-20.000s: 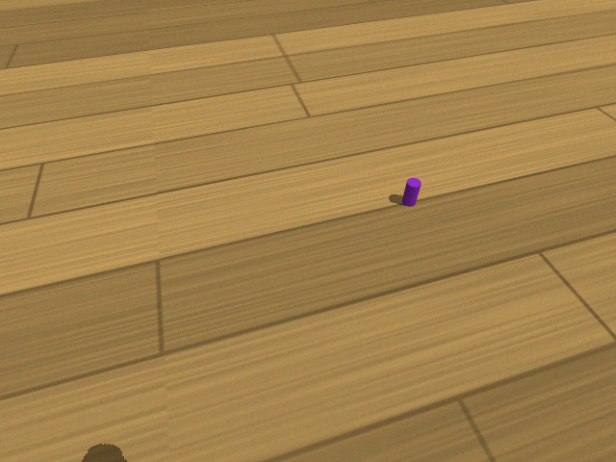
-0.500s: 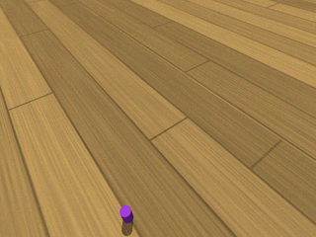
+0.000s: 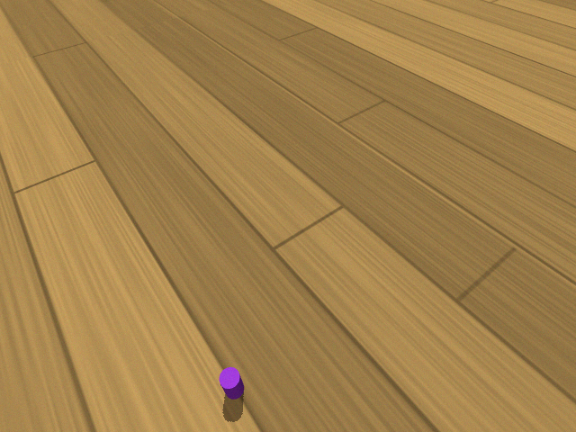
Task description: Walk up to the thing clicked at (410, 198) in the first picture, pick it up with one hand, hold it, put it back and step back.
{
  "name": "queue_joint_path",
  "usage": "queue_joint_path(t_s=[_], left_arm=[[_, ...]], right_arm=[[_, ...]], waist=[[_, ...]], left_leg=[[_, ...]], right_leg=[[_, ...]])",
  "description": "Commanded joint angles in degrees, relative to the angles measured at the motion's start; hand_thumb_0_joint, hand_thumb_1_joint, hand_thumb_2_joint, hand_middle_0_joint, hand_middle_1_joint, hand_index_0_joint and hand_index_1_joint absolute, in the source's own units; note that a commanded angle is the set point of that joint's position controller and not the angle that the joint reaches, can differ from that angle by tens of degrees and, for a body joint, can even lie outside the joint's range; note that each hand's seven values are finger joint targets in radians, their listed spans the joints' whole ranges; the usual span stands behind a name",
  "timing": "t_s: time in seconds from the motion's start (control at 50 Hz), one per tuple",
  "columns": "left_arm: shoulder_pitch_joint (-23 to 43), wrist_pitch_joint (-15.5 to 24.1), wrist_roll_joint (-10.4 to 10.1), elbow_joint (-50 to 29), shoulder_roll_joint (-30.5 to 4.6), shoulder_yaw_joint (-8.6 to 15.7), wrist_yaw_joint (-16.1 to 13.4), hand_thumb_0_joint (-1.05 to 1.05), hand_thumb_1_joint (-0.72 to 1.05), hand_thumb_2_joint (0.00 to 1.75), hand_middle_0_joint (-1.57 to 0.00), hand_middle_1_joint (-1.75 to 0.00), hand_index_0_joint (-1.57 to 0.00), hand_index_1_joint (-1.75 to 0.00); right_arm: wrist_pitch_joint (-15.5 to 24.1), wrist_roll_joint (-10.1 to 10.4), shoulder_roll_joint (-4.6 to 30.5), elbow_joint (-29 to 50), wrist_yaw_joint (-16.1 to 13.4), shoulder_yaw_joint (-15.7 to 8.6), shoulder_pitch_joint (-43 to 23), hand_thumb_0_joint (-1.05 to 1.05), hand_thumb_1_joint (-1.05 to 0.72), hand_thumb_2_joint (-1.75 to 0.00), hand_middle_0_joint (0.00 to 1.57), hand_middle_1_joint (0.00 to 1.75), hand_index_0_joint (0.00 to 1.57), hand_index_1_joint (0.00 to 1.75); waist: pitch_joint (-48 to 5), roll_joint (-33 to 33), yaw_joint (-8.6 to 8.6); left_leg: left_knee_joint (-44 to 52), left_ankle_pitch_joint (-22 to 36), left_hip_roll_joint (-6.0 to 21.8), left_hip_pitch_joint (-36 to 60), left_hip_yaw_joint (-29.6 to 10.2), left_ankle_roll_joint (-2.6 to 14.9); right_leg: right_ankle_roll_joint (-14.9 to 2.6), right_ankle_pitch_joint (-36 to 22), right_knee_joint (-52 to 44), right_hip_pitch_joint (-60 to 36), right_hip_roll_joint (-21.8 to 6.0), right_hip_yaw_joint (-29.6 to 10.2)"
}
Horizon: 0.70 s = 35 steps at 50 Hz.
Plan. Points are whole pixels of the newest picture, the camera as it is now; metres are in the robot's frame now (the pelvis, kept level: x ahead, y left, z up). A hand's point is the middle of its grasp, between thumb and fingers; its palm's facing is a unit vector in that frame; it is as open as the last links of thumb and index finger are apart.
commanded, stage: rise first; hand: left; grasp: from above
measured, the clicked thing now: (232, 383) +0.39 +0.21 -0.72
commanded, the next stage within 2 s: none
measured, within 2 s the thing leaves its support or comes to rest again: neither
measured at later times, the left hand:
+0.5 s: hand out of the picture +0.14 +0.26 -0.22, palm faces -0.11 -0.90 -0.42, open 13.5 cm
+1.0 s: hand out of the picture +0.13 +0.27 -0.28, palm faces -0.28 -0.80 -0.53, open 14.1 cm
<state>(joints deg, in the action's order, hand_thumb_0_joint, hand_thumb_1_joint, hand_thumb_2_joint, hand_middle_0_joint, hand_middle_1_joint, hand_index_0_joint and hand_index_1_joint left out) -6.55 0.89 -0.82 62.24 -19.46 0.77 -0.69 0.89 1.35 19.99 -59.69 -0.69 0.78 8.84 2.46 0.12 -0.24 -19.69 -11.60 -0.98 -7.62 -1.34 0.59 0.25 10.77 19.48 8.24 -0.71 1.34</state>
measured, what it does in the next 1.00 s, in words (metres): lowers itself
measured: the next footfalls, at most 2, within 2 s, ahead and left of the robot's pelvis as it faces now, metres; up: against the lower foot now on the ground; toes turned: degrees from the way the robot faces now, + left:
none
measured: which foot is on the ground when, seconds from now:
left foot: down 0.00-1.00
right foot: down 0.00-1.00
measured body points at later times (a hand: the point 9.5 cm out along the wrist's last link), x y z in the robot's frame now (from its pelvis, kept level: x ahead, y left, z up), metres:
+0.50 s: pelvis -0.01 +0.01 -0.07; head +0.08 +0.02 +0.37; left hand +0.14 +0.30 -0.19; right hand +0.12 -0.25 -0.17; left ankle -0.01 +0.11 -0.75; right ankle +0.00 -0.12 -0.75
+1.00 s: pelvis -0.02 +0.01 -0.15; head +0.11 +0.02 +0.28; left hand +0.14 +0.31 -0.25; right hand +0.17 -0.24 -0.23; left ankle -0.01 +0.11 -0.75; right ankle +0.00 -0.12 -0.75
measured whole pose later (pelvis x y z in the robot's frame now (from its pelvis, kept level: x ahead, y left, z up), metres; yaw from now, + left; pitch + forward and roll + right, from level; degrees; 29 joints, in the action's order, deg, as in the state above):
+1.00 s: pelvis -0.02 +0.01 -0.15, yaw -1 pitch +25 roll -3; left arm -15.0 -11.1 18.9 21.0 -20.3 5.7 -1.3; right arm 8.9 0.7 14.1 -29.2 0.5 -1.2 9.2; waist -9.4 0.5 -1.6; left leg -80.3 -36.4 -0.6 -68.4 -2.1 1.0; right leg 0.4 34.1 77.4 67.8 -0.3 2.3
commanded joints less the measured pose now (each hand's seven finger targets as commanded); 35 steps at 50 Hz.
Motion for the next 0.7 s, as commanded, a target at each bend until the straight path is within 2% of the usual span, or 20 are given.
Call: queue_joint_path(t_s=[0.0,0.02,0.04,0.06,0.08,0.1,0.12,0.14,0.18,0.2,0.26,0.28,0.36,0.42,0.44,0.48,0.5,0.54,0.62,0.68], left_arm=[[15.03,2.3,0.64,-2.92,-12.08,6.46,-0.45,0.0,0.53,0.88,-0.16,-0.7,-0.17,-0.7],[18.02,2.0,1.64,-3.64,-13.7,7.44,0.31,0.0,0.47,0.91,-0.13,-0.78,-0.14,-0.78],[17.73,2.38,3.42,-4.33,-14.6,8.91,0.93,0.0,0.39,0.9,-0.12,-0.86,-0.14,-0.85],[10.22,1.59,5.07,-1.55,-14.72,10.57,1.21,0.0,0.31,0.9,-0.1,-0.94,-0.13,-0.91],[5.97,0.88,5.61,-2.84,-12.79,10.77,1.61,0.0,0.23,0.91,-0.08,-1.01,-0.12,-0.96],[5.05,0.05,6.26,-6.23,-12.86,10.95,1.69,0.0,0.15,0.92,-0.06,-1.05,-0.11,-1.0],[4.16,-1.18,6.69,-7.86,-12.24,10.72,1.41,0.0,0.07,0.95,-0.05,-1.08,-0.09,-1.03],[3.0,-2.81,6.95,-8.49,-9.94,9.27,1.42,0.0,-0.01,0.95,-0.07,-1.06,-0.1,-1.03],[2.4,-6.24,7.93,-10.6,-10.32,9.72,0.97,0.0,-0.17,0.97,-0.07,-1.06,-0.09,-1.04],[3.26,-7.34,8.17,-13.51,-9.58,8.94,0.82,0.0,-0.25,0.97,-0.07,-1.06,-0.09,-1.04],[4.55,-9.08,9.2,-17.94,-9.18,9.13,-0.06,0.0,-0.49,0.96,-0.09,-1.07,-0.1,-1.06],[4.46,-9.12,9.56,-19.68,-9.55,9.66,-0.33,0.0,-0.54,0.96,-0.09,-1.06,-0.1,-1.06],[2.05,-8.81,11.31,-27.48,-10.82,11.24,-0.77,0.0,-0.56,0.97,-0.09,-1.08,-0.1,-1.07],[-0.92,-9.25,11.74,-33.89,-9.99,10.55,-0.88,0.0,-0.56,0.98,-0.09,-1.08,-0.09,-1.08],[-1.86,-9.41,11.93,-35.36,-8.65,9.36,-0.79,0.0,-0.58,0.98,-0.09,-1.07,-0.09,-1.07],[-3.69,-9.97,12.2,-39.28,-8.77,9.31,-0.57,0.0,-0.57,0.97,-0.08,-1.08,-0.08,-1.08],[-6.26,-10.65,12.78,-38.29,-9.64,10.36,-0.82,0.0,-0.57,0.97,-0.08,-1.08,-0.08,-1.08],[-6.5,-10.98,13.24,-42.67,-8.59,9.04,-0.73,0.0,-0.56,0.96,-0.07,-1.08,-0.07,-1.08],[-9.89,-12.37,14.57,-44.01,-8.69,9.69,-1.12,0.0,-0.55,0.95,-0.07,-1.09,-0.08,-1.08],[-12.17,-12.71,15.39,-47.05,-8.06,9.31,-1.21,0.0,-0.55,0.93,-0.07,-1.1,-0.09,-1.08]], right_arm=[[2.82,1.81,6.49,12.12,-2.29,-2.21,2.71,0.0,-0.92,-0.91,0.2,0.3,0.2,0.3],[2.84,1.59,6.24,13.81,-2.31,-2.66,2.96,0.0,-0.92,-0.9,0.2,0.3,0.2,0.3],[3.28,0.54,6.28,15.65,-2.27,-3.87,3.57,0.0,-0.94,-0.91,0.2,0.3,0.2,0.3],[3.36,-0.04,5.94,16.16,-1.93,-4.74,5.38,0.0,-0.95,-0.91,0.2,0.3,0.2,0.3],[3.5,-0.27,5.56,17.85,-1.46,-5.16,5.98,0.0,-0.98,-0.92,0.2,0.3,0.2,0.3],[3.58,-0.13,5.53,20.04,-1.3,-5.22,5.8,0.0,-0.98,-0.92,0.2,0.3,0.2,0.3],[3.42,0.13,5.22,21.52,-1.36,-5.25,5.44,0.0,-0.99,-0.92,0.2,0.3,0.2,0.3],[3.51,0.46,5.04,22.6,-1.32,-5.3,4.98,0.0,-0.97,-0.92,0.2,0.3,0.2,0.3],[3.37,0.73,5.01,25.63,-1.19,-5.13,3.0,0.0,-0.96,-0.92,0.2,0.3,0.2,0.3],[3.51,0.81,4.72,27.28,-1.06,-5.04,2.49,0.0,-0.95,-0.92,0.2,0.3,0.2,0.3],[4.37,0.47,3.84,28.94,-0.83,-4.79,3.16,0.0,-0.93,-0.91,0.2,0.3,0.2,0.3],[4.71,0.44,3.59,29.41,-0.78,-4.92,3.65,0.0,-0.92,-0.91,0.2,0.3,0.2,0.3],[6.06,0.03,3.02,31.43,-0.97,-5.46,5.12,0.0,-0.94,-0.91,0.2,0.3,0.2,0.3],[7.02,-0.09,2.74,32.58,-1.46,-5.64,5.15,0.0,-0.94,-0.91,0.2,0.3,0.2,0.3],[7.3,-0.23,2.81,32.96,-1.51,-5.71,5.19,0.0,-0.94,-0.91,0.2,0.3,0.2,0.3],[7.9,-0.33,2.95,33.61,-1.62,-5.85,4.64,0.0,-0.93,-0.91,0.2,0.3,0.2,0.3],[7.91,-0.4,3.01,33.13,-1.66,-5.85,5.37,0.0,-0.93,-0.91,0.2,0.3,0.2,0.3],[8.45,-0.61,2.85,34.52,-1.5,-5.91,4.31,0.0,-0.91,-0.91,0.2,0.3,0.2,0.3],[8.79,-0.84,2.67,34.98,-1.25,-5.76,4.43,0.0,-0.91,-0.9,0.2,0.3,0.2,0.3],[9.37,-0.81,2.5,36.55,-0.84,-5.68,3.52,0.0,-0.92,-0.91,0.2,0.3,0.2,0.3]], waist=[[-3.27,-3.18,-2.81],[-5.53,-2.05,-2.15],[-11.31,-2.95,-1.39],[-14.45,-1.06,0.27],[-16.71,1.56,1.66],[-18.38,4.41,2.39],[-17.6,4.98,2.39],[-15.43,3.48,1.59],[-14.66,1.76,1.16],[-14.48,0.08,0.73],[-14.24,-0.01,-0.27],[-14.8,0.26,-0.02],[-19.51,2.59,-0.53],[-22.02,3.77,-1.2],[-21.63,3.65,-1.73],[-22.58,4.9,-1.45],[-22.24,4.7,-1.41],[-23.4,4.55,-1.6],[-23.59,4.73,-1.35],[-26.61,5.15,-0.88]], left_leg=[[-4.79,0.27,0.13,-9.2,1.98,0.51],[-7.25,0.99,-0.07,-10.8,1.9,0.57],[-9.79,2.53,0.02,-11.17,1.68,0.54],[-12.36,4.86,-0.48,-13.68,1.76,0.3],[-13.76,6.58,-0.81,-14.62,1.82,-0.17],[-13.99,7.29,-1.08,-13.98,1.93,-0.5],[-13.4,7.42,-0.96,-14.1,1.89,-0.76],[-13.21,7.09,-0.62,-15.33,1.58,-0.9],[-14.24,4.09,-0.54,-17.4,1.07,-0.42],[-15.62,3.41,-0.15,-18.8,0.9,-0.28],[-20.08,0.35,0.24,-22.89,0.84,-0.18],[-21.92,-0.28,0.27,-24.56,0.78,-0.1],[-28.01,0.03,0.42,-27.4,0.83,-0.06],[-30.64,1.61,0.83,-28.18,0.52,-0.21],[-31.3,1.88,1.05,-28.88,0.0,-0.36],[-32.52,3.82,1.59,-28.65,-0.69,-0.63],[-33.14,4.01,1.65,-29.39,-0.88,-0.63],[-34.71,4.69,1.86,-30.6,-1.54,-0.72],[-37.43,3.56,1.82,-33.94,-1.95,-0.71],[-40.5,6.78,1.71,-34.77,-2.12,-0.66]], right_leg=[[-1.28,-0.71,3.83,8.81,1.0,0.22],[-1.44,-1.5,6.33,10.19,0.82,0.03],[-1.3,-3.4,9.12,9.3,0.66,-0.24],[-1.46,-5.69,11.68,8.59,0.28,-0.5],[-1.84,-6.63,13.52,8.47,0.35,-0.75],[-2.18,-6.58,14.17,8.31,0.6,-0.7],[-2.3,-6.14,13.85,9.18,0.86,-0.66],[-2.24,-5.24,13.59,9.96,1.27,-0.23],[-2.14,-2.51,13.86,11.4,1.52,-0.01],[-2.03,-1.48,15.05,13.28,1.79,0.3],[-1.85,1.8,19.25,19.18,1.98,0.56],[-1.8,2.45,20.94,20.59,1.94,0.57],[-1.75,2.11,27.54,25.75,1.55,-0.07],[-1.87,0.96,30.52,28.31,1.59,-0.22],[-1.89,1.26,31.73,29.66,1.73,0.11],[-2.0,1.15,33.51,31.94,1.84,0.46],[-2.02,1.34,34.18,32.59,1.92,0.52],[-2.02,1.16,35.94,34.13,1.95,0.66],[-2.13,2.46,38.93,37.38,1.96,0.71],[-2.2,1.2,41.74,39.18,2.07,1.05]])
